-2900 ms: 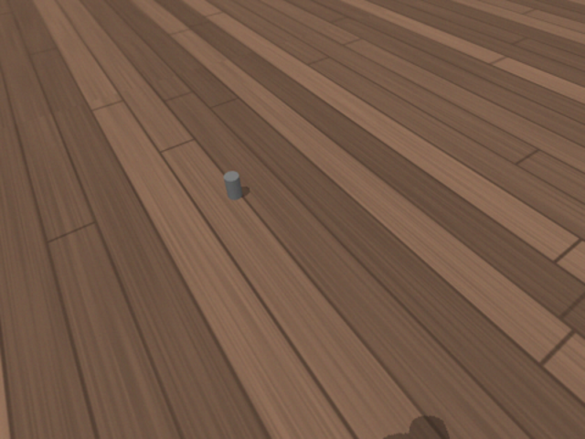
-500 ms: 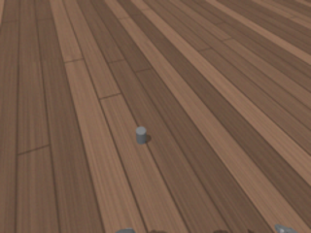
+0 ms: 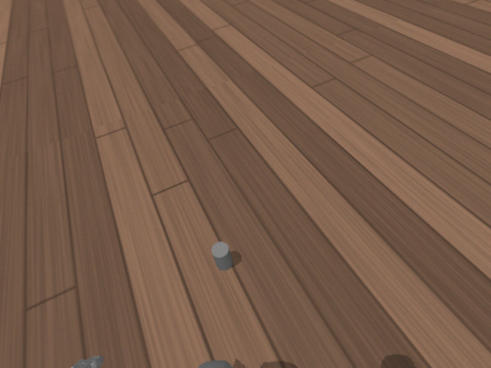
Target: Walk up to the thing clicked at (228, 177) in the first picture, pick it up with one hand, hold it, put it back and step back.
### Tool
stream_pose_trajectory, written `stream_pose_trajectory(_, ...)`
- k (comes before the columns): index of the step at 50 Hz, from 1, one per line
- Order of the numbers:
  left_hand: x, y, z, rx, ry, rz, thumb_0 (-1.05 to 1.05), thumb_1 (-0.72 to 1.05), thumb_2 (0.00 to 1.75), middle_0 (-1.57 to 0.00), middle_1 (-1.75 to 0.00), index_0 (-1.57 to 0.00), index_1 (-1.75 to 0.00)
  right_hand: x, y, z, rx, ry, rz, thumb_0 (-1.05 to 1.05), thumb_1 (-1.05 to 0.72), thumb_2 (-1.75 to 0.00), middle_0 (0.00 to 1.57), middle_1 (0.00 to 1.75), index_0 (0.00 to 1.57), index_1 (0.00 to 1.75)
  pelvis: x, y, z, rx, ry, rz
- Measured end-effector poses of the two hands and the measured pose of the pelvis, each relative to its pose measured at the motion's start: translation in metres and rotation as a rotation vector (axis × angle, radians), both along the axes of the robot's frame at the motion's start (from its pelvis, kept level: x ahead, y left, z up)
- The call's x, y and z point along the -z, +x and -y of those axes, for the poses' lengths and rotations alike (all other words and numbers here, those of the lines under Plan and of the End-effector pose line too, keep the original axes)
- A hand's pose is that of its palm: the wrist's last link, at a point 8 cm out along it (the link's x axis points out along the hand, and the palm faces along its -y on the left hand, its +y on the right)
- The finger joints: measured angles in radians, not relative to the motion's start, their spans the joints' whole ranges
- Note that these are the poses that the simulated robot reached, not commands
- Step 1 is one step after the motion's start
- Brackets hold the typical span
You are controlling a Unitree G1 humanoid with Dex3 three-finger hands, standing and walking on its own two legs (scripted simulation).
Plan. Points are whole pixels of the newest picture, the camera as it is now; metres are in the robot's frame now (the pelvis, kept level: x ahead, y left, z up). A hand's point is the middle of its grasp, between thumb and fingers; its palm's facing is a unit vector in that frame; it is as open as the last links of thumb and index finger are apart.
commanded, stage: walk up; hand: left
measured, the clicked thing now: (222, 256) +0.65 +0.22 -0.70
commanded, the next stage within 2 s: none
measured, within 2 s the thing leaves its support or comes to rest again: neither
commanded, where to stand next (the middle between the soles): +0.36 +0.03 m, yaw +1 degrees
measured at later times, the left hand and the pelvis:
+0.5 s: hand (121, 326) +0.23 +0.30 -0.14, palm faces -0.06 -0.94 -0.34, open 7.4 cm; pelvis +0.17 +0.03 +0.00, yaw +1 degrees
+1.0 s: hand (145, 268) +0.35 +0.28 -0.14, palm faces +0.00 -0.90 -0.43, open 7.4 cm; pelvis +0.28 +0.00 -0.01, yaw +2 degrees
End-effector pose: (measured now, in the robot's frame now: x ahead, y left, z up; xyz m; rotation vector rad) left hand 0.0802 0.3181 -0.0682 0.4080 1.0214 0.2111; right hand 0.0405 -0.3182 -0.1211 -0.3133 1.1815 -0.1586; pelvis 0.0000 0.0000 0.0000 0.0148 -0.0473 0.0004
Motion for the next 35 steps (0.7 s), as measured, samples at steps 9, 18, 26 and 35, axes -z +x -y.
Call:
stream_pose_trajectory(9,0.015,0.022,-0.008,-0.043,-0.040,-0.073,0.00,0.90,0.90,-0.21,-0.30,-0.21,-0.30,-0.022,0.097,-0.011,-0.073,-0.014,0.050,0.01,-0.91,-0.90,0.20,0.30,0.20,0.30,-0.004,0.063,-0.005,-0.017,-0.024,-0.008)
stream_pose_trajectory(18,0.051,0.075,-0.032,-0.056,-0.070,-0.174,0.00,0.91,0.90,-0.21,-0.30,-0.20,-0.30,-0.036,0.170,-0.028,-0.053,-0.088,0.139,0.01,-0.91,-0.90,0.20,0.30,0.20,0.30,0.008,0.130,-0.030,-0.020,-0.016,-0.001)
stream_pose_trajectory(26,0.036,0.149,-0.025,-0.008,-0.081,-0.142,0.00,0.91,0.90,-0.21,-0.30,-0.20,-0.30,-0.040,0.181,-0.022,-0.018,-0.083,0.064,0.01,-0.90,-0.90,0.21,0.30,0.21,0.31,-0.003,0.177,-0.025,-0.008,-0.001,0.000)
stream_pose_trajectory(35,0.020,0.225,-0.004,-0.006,0.024,-0.071,0.00,0.91,0.90,-0.21,-0.30,-0.20,-0.30,0.003,0.221,0.010,0.015,-0.032,-0.027,0.01,-0.90,-0.90,0.21,0.30,0.21,0.31,0.012,0.238,0.007,-0.015,-0.003,-0.004)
